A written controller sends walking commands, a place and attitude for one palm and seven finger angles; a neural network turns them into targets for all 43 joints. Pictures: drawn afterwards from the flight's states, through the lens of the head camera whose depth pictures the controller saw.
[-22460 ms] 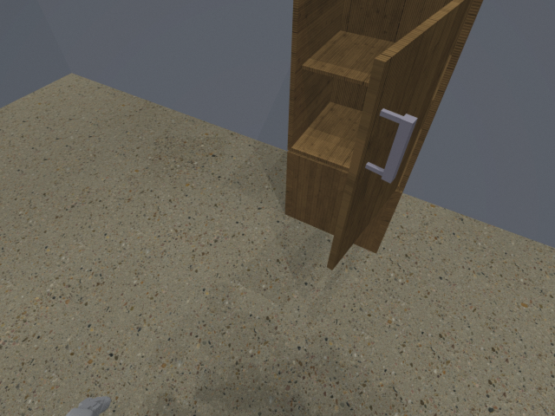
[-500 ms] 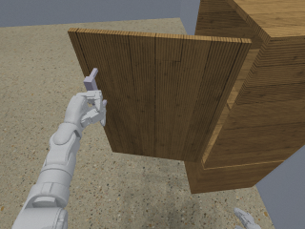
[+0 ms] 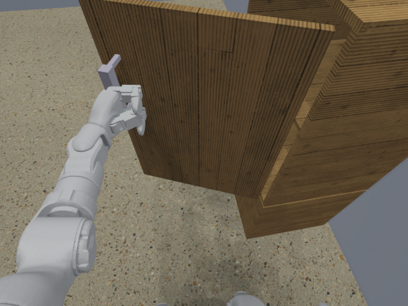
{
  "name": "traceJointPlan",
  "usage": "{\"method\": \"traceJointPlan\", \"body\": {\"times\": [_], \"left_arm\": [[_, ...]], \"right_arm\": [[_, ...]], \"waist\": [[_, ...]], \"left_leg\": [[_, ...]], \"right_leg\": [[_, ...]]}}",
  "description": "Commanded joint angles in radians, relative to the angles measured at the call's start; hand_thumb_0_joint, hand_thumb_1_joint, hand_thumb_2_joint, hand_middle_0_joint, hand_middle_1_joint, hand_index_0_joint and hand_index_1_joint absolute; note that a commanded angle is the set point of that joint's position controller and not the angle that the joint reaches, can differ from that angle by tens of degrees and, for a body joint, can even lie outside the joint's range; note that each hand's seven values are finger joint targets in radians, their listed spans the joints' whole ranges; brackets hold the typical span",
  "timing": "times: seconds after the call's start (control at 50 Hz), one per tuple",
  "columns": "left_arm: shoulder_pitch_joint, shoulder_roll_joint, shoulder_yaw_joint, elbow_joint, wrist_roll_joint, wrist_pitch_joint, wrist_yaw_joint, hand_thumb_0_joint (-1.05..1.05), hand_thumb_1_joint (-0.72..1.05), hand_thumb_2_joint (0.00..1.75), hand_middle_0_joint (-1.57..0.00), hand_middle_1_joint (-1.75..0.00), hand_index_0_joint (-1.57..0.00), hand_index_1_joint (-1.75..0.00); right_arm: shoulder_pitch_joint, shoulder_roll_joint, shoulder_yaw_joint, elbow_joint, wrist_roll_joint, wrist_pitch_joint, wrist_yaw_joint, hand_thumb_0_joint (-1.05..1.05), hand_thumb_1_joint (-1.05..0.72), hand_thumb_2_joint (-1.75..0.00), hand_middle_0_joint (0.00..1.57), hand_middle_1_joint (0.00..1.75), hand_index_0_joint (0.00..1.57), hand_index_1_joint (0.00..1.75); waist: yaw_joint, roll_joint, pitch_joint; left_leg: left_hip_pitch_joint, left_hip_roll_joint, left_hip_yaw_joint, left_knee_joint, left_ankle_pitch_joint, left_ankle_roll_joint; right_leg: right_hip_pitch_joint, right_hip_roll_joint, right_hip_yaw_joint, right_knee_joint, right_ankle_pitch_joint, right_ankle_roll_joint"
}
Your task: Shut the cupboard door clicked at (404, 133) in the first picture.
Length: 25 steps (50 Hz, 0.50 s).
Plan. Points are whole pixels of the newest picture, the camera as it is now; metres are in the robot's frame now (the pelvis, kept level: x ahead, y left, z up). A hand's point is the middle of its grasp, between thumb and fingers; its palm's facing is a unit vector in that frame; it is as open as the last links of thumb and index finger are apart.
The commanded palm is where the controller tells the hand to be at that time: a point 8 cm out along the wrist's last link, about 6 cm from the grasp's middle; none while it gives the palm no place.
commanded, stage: push the door shut along its arc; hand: left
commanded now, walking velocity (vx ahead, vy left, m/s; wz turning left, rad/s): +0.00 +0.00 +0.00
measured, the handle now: (120, 90) +0.54 +0.15 +0.11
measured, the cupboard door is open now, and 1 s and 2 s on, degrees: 66 54 49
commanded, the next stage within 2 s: pull the fist back off the door in 0.88 s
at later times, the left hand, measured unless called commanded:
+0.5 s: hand (161, 96) +0.51 +0.06 +0.11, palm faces -0.40 -0.92 +0.00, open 3.1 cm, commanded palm +0.51 +0.11 +0.11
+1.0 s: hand (177, 85) +0.54 +0.03 +0.12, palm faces -0.49 -0.87 +0.00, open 3.4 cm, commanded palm +0.55 +0.07 +0.11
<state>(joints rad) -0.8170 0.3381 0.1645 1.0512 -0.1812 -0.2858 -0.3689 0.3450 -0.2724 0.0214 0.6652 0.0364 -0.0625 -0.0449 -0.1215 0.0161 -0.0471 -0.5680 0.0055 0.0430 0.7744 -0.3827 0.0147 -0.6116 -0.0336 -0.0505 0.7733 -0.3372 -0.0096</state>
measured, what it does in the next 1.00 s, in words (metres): stands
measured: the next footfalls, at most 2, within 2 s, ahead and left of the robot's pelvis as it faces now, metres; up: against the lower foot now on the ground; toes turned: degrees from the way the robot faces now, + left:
none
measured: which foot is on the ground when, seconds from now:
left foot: down 0.00-1.00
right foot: down 0.00-1.00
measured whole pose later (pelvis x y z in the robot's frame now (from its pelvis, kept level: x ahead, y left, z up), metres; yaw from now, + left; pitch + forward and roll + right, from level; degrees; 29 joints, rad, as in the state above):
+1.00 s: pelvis +0.00 +0.00 -0.02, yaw +0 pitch +20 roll -1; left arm -1.27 0.44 0.15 1.31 -0.11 -0.19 -0.46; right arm 0.38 -0.28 0.02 0.71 -0.01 -0.06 -0.05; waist -0.24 0.02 -0.05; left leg -0.84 0.03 0.03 0.93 -0.44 0.01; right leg -0.86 -0.02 -0.06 0.89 -0.37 -0.02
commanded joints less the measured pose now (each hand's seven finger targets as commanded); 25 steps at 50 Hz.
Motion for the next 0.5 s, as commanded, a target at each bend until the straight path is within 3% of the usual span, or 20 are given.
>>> {"method": "traceJointPlan", "body": {"times": [0.0, 0.04, 0.08, 0.1, 0.16, 0.18, 0.32, 0.4, 0.44, 0.48], "left_arm": [[-0.564, 0.178, 0.051, -0.153, -0.009, -0.057, -0.007, 0.0, 0.9, 0.9, -1.3, -1.5, -1.3, -1.5], [-0.589, 0.247, 0.101, -0.153, 0.0, -0.059, -0.004, 0.0, 0.9, 0.9, -1.3, -1.5, -1.3, -1.5], [-0.611, 0.22, 0.071, -0.146, 0.011, -0.06, -0.015, 0.0, 0.9, 0.9, -1.3, -1.5, -1.3, -1.5], [-0.606, 0.242, 0.086, -0.147, 0.016, -0.063, -0.02, 0.0, 0.9, 0.9, -1.3, -1.5, -1.3, -1.5], [-0.603, 0.236, 0.09, -0.147, 0.009, -0.056, -0.042, 0.0, 0.9, 0.9, -1.3, -1.5, -1.3, -1.5], [-0.592, 0.246, 0.098, -0.127, 0.01, -0.049, -0.047, 0.0, 0.9, 0.9, -1.3, -1.5, -1.3, -1.5], [-0.617, 0.255, 0.107, -0.113, 0.009, -0.03, -0.064, 0.0, 0.9, 0.9, -1.3, -1.5, -1.3, -1.5], [-0.687, 0.29, 0.112, -0.083, 0.022, -0.02, -0.073, 0.0, 0.9, 0.9, -1.3, -1.5, -1.3, -1.5], [-0.706, 0.305, 0.116, -0.082, 0.026, -0.023, -0.081, 0.0, 0.9, 0.9, -1.3, -1.5, -1.3, -1.5], [-0.735, 0.296, 0.101, -0.073, 0.027, -0.022, -0.093, 0.0, 0.9, 0.9, -1.3, -1.5, -1.3, -1.5]], "right_arm": [[0.083, -0.162, -0.054, -0.079, -0.005, -0.028, -0.011, 0.0, -0.9, -0.9, 0.2, 0.3, 0.2, 0.3], [0.1, -0.168, -0.055, -0.078, -0.01, -0.026, -0.014, 0.0, -0.9, -0.9, 0.2, 0.3, 0.2, 0.3], [0.105, -0.162, -0.056, -0.078, -0.012, -0.028, -0.01, 0.0, -0.9, -0.9, 0.2, 0.3, 0.2, 0.3], [0.115, -0.165, -0.058, -0.078, -0.014, -0.027, -0.009, 0.0, -0.9, -0.9, 0.2, 0.3, 0.2, 0.3], [0.125, -0.166, -0.061, -0.084, -0.018, -0.021, -0.007, 0.0, -0.9, -0.9, 0.2, 0.3, 0.2, 0.3], [0.129, -0.167, -0.062, -0.083, -0.017, -0.016, -0.009, 0.0, -0.9, -0.9, 0.2, 0.3, 0.2, 0.3], [0.155, -0.17, -0.064, -0.082, -0.022, -0.004, -0.013, 0.0, -0.9, -0.9, 0.2, 0.3, 0.2, 0.3], [0.163, -0.176, -0.063, -0.074, -0.022, -0.002, -0.016, 0.0, -0.9, -0.9, 0.2, 0.3, 0.2, 0.3], [0.164, -0.177, -0.06, -0.072, -0.024, -0.001, -0.019, 0.0, -0.9, -0.9, 0.2, 0.3, 0.2, 0.3], [0.167, -0.175, -0.062, -0.067, -0.026, -0.005, -0.02, 0.0, -0.9, -0.9, 0.2, 0.3, 0.2, 0.3]], "waist": [[-0.05, -0.022, -0.365], [-0.048, -0.016, -0.402], [-0.058, 0.002, -0.417], [-0.052, 0.005, -0.433], [-0.051, 0.02, -0.476], [-0.052, -0.008, -0.464], [-0.061, -0.004, -0.454], [-0.089, -0.039, -0.427], [-0.084, 0.016, -0.454], [-0.097, 0.009, -0.464]], "left_leg": [[0.16, -0.012, -0.064, -0.086, 0.211, 0.013], [0.151, -0.012, -0.063, -0.075, 0.238, 0.016], [0.155, -0.014, -0.06, -0.066, 0.241, 0.018], [0.158, -0.013, -0.063, -0.062, 0.26, 0.017], [0.185, -0.013, -0.059, -0.049, 0.31, 0.017], [0.161, -0.013, -0.056, -0.046, 0.305, 0.02], [0.138, -0.018, -0.046, -0.034, 0.326, 0.026], [0.074, -0.021, -0.038, -0.029, 0.252, 0.031], [0.092, -0.026, -0.038, -0.019, 0.279, 0.03], [0.097, -0.024, -0.043, -0.01, 0.278, 0.03]], "right_leg": [[0.105, 0.036, 0.027, -0.084, 0.219, -0.016], [0.127, 0.035, 0.033, -0.073, 0.253, -0.015], [0.118, 0.036, 0.036, -0.072, 0.258, -0.013], [0.125, 0.036, 0.036, -0.065, 0.274, -0.016], [0.131, 0.041, 0.033, -0.059, 0.323, -0.015], [0.142, 0.042, 0.035, -0.061, 0.332, -0.014], [0.146, 0.048, 0.033, -0.059, 0.374, -0.014], [0.147, 0.046, 0.049, -0.072, 0.34, -0.005], [0.149, 0.048, 0.05, -0.063, 0.363, -0.011], [0.132, 0.048, 0.049, -0.059, 0.357, -0.01]]}}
